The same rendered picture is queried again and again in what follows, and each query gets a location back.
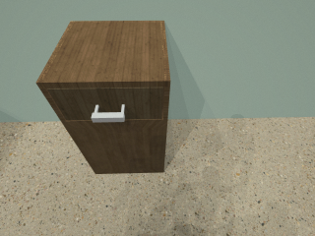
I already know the cabinet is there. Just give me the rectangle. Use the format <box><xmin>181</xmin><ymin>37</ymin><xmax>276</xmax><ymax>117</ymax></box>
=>
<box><xmin>36</xmin><ymin>21</ymin><xmax>171</xmax><ymax>174</ymax></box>

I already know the drawer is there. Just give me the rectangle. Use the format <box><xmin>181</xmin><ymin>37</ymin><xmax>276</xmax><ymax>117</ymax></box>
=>
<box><xmin>47</xmin><ymin>87</ymin><xmax>163</xmax><ymax>121</ymax></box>

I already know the handle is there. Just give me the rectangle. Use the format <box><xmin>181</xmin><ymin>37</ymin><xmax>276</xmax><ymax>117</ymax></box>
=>
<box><xmin>91</xmin><ymin>104</ymin><xmax>125</xmax><ymax>123</ymax></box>

